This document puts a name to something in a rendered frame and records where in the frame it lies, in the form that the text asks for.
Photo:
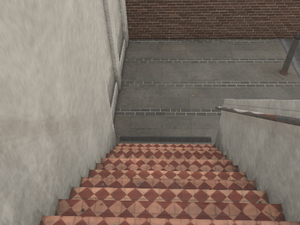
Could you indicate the stairs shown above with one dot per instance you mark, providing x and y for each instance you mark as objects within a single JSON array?
[{"x": 166, "y": 184}]

